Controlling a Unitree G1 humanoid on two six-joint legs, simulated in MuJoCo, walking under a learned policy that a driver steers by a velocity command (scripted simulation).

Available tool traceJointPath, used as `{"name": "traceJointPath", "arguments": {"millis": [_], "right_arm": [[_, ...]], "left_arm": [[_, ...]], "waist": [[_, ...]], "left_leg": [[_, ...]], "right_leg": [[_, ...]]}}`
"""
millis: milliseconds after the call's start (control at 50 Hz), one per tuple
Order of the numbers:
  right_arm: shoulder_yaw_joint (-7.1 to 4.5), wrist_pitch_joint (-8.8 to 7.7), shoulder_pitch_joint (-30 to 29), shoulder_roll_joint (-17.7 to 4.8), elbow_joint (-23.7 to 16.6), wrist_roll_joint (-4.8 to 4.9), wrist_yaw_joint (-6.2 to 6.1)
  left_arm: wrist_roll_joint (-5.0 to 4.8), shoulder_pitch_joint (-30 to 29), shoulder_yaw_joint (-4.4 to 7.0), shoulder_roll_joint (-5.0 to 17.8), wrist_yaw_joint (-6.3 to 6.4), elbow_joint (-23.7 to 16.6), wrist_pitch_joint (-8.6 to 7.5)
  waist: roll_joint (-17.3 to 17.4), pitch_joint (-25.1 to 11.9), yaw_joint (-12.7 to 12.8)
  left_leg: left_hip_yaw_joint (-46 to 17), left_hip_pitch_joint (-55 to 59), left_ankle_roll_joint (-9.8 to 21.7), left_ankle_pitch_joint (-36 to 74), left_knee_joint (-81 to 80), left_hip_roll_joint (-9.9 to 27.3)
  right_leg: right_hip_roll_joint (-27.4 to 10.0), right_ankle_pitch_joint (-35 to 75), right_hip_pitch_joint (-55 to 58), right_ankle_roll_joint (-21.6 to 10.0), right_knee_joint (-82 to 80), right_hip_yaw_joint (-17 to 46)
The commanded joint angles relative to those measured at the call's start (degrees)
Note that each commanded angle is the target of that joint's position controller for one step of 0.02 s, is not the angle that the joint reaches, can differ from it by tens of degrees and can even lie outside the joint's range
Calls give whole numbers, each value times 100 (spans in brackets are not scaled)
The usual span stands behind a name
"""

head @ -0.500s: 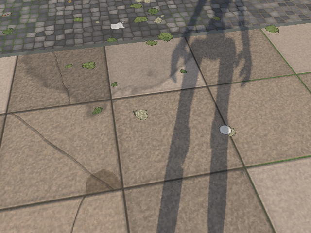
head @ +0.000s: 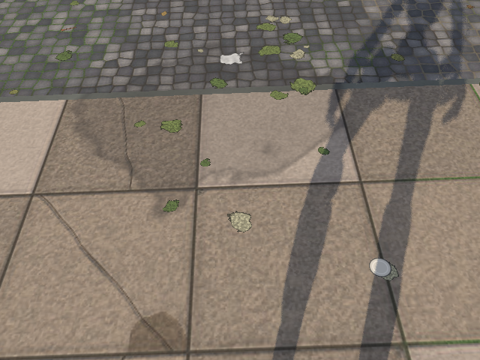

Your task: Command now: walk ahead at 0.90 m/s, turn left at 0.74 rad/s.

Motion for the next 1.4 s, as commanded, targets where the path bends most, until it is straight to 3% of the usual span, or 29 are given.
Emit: {"name": "traceJointPath", "arguments": {"millis": [20, 200, 260, 300, 320, 340, 360, 380, 400, 440, 500, 560, 680, 720, 760, 780, 800, 820, 860, 900, 1000, 1100, 1160, 1180, 1200, 1220, 1260, 1320, 1400], "right_arm": [[46, 164, -230, 160, -486, -3, 140], [121, 249, -1923, -24, -1171, 4, 278], [100, 246, -1556, -194, -1185, 92, 182], [-59, 271, 45, -557, -855, 130, 56], [-231, 243, 1033, -874, -578, 117, -33], [-407, 219, 1472, -1068, -338, 124, -145], [-470, 251, 665, -1480, -422, 43, -173], [-489, 288, 765, -1715, -552, -33, -114], [-475, 256, 915, -1554, -519, -59, -164], [-328, 120, 602, -1064, -481, -35, -235], [-158, -138, 360, -798, -608, 120, -303], [-172, -261, 709, -912, -610, 118, -267], [-264, -220, 1212, -1093, -523, 186, -221], [-308, -239, 911, -1310, -616, 185, -260], [-354, -286, 333, -1575, -715, 53, -219], [-193, -347, 167, -925, -843, -13, -219], [64, -353, 898, -6, -1122, 264, -219], [122, -295, 1251, -392, -994, 218, -269], [95, -167, 336, -653, -945, -10, -176], [161, -88, -144, -451, -1211, -137, -19], [368, -84, -1180, -406, -1911, -274, 95], [486, -197, -1799, -411, -2024, -84, 189], [338, -343, -668, -662, -1639, -261, -65], [239, -407, 14, -917, -1507, -362, -176], [125, -416, 863, -1439, -1476, -470, -286], [-7, -323, 607, -1659, -1659, 8, -263], [104, -200, 77, -893, -1667, 123, -288], [143, -202, -690, -442, -1513, 74, -284], [32, -232, -1443, -523, -1384, 64, -419]], "left_arm": [[-31, 291, 50, 425, 22, -114, -159], [7, 1023, 10, 559, 201, 71, -209], [-9, 1021, 91, 1050, 319, -12, -66], [37, 648, 223, 1451, 336, -214, 128], [20, 416, 264, 1530, 258, -365, 197], [6, 246, 273, 1388, 165, -417, 218], [-6, 96, 54, 397, 31, -952, 121], [-70, -491, 1, 531, 53, -1564, -90], [-49, -701, -18, 700, 53, -1637, -247], [44, -613, -53, 744, 63, -1533, -254], [244, -535, -126, 651, -12, -1564, 104], [155, -1707, -243, 592, -82, -2099, 168], [-23, -2476, -333, 636, -84, -2603, 107], [-44, -1754, -209, 950, 18, -2465, 79], [-109, 351, 76, 1519, 211, -1932, 68], [32, 1506, 202, 1786, 322, -1661, 58], [242, 1240, 239, 2115, 262, -1682, 22], [191, 471, 278, 1832, 116, -1767, 47], [125, -114, 80, 833, 42, -1692, 54], [135, 254, 3, 695, 40, -1261, -26], [-120, 671, 12, 928, -23, -861, -177], [-211, 811, 174, 1521, -100, -887, -181], [-279, 1237, 192, 1649, -55, -658, -79], [-357, 1151, 189, 1583, -38, -730, -72], [-348, 1181, 48, 880, 0, -1023, -58], [-425, 1916, -171, 328, 112, -1127, -63], [-546, 979, 62, 1070, 241, -1374, 51], [-427, 972, 160, 842, 259, -1436, 369], [-343, 371, 105, 514, 192, -1841, 562]], "waist": [[-685, 414, -14], [-311, 1293, 100], [-687, 705, -255], [-1068, -83, -1048], [-987, -515, -1431], [-477, -610, -1566], [1182, -99, -574], [523, -689, -587], [-161, -464, -575], [-920, 216, -37], [-907, 472, 343], [-644, 864, 18], [111, 406, -494], [226, -135, -92], [286, -1155, 1164], [-216, -1695, 1536], [-2395, -2282, 668], [-2068, -2057, 358], [-334, -498, 337], [-319, -44, 215], [-598, 587, -40], [-549, 657, 100], [-589, -245, -335], [-723, -701, -674], [266, -1695, -759], [1520, -3147, -415], [562, -1753, -414], [497, -608, 268], [384, 17, 518]], "left_leg": [[-246, -1414, -53, 675, 355, 378], [902, -1440, 301, 1167, -2219, 36], [1487, -95, 612, 743, -2839, -625], [1385, 1386, 820, -149, -2808, -914], [1073, 2616, 966, -643, -3199, -1026], [426, 3829, 1142, -966, -3782, -932], [-2276, 4733, 1742, -1085, -4303, 221], [-4257, 5143, 2185, -1377, -5370, 755], [-4395, 4888, 1963, -1638, -5960, 1009], [-3609, 3429, 1576, -1032, -6162, 666], [-2688, 2068, 1432, -335, -6315, 75], [-2159, 1436, 1247, 886, -6524, -371], [-2141, 2764, 676, 3589, -5927, -345], [-2201, 2902, 367, 4860, -5068, -364], [-2056, 2615, 198, 5027, -2784, -434], [-1763, 1651, 159, 2988, -847, -741], [-1229, 25, -64, -1524, 879, -1487], [-1102, -692, 38, -1072, 1173, -1050], [-819, -633, -29, -356, 626, -518], [-922, -516, -43, -433, 146, -320], [-529, -1181, -316, -11, -1438, 109], [144, 1249, -471, 1183, -3643, -326], [232, 2618, -331, 1393, -4592, -782], [-152, 3836, -275, 1815, -4542, -217], [-1610, 5189, -125, 3688, -4099, 1655], [-3489, 6331, 837, 4150, -4203, 2723], [-2131, 4945, 681, 4188, -4518, 2095], [-733, 2955, 421, 3806, -5210, 1455], [399, 1867, 399, 3434, -5836, 1319]], "right_leg": [[-1485, -612, 533, 39, -1765, 1067], [-1156, 2559, 1485, 36, -2086, -836], [-1281, 7070, 2058, 89, -925, -1095], [-1525, 8349, 2040, -107, 1061, -939], [-1558, 7572, 1442, -296, 2571, -700], [-1007, 4621, 189, -235, 4634, -604], [261, -1114, -2741, 90, 6613, -177], [416, -969, -3768, 137, 7015, 1113], [36, -733, -3987, 83, 6653, 1461], [-345, -462, -3434, 127, 5704, 1514], [-642, -475, -2811, 459, 4791, 1447], [-554, 518, -2625, 594, 3202, 1048], [126, 2044, -1831, 194, 899, 936], [434, 1720, -457, 88, 528, 1039], [268, 1029, 1522, -39, 639, 1024], [-555, -500, 2770, -181, 838, 1873], [-2246, -1193, 3749, -721, -218, 5180], [-2224, -2707, 3226, -1158, -952, 6447], [-1635, -2155, 1413, -1073, -1078, 4629], [-1220, -1150, 605, -888, -1181, 3511], [-1010, -69, 66, -1156, -1887, 2815], [-715, 2336, -659, -904, -2172, 2007], [-336, 5111, 372, -442, 338, 1732], [-48, 4088, -443, -280, 1683, 1751], [419, 64, -1485, -153, 3694, 1422], [555, -2114, -2669, 84, 5240, 2021], [-27, -1494, -3380, 281, 5418, 1669], [-444, -808, -2842, 421, 5097, 1413], [-518, 160, -2549, 434, 3771, 1179]]}}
